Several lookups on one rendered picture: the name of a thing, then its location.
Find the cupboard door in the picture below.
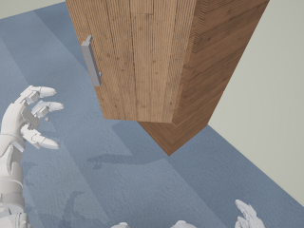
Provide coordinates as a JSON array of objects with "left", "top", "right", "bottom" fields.
[{"left": 65, "top": 0, "right": 197, "bottom": 124}]

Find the handle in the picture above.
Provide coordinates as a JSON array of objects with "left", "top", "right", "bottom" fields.
[{"left": 81, "top": 35, "right": 102, "bottom": 86}]

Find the robot left upper arm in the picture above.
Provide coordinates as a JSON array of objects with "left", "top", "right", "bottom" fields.
[{"left": 0, "top": 212, "right": 32, "bottom": 228}]

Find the right robot shin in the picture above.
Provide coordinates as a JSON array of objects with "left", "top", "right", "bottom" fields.
[{"left": 175, "top": 220, "right": 186, "bottom": 225}]

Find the right robot hand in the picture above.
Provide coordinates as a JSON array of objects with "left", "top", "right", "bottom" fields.
[{"left": 235, "top": 199, "right": 266, "bottom": 228}]

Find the robot left forearm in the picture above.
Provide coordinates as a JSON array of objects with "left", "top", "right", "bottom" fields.
[{"left": 0, "top": 134, "right": 26, "bottom": 218}]

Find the left robot hand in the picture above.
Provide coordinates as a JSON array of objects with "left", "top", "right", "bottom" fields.
[{"left": 0, "top": 85, "right": 64, "bottom": 149}]

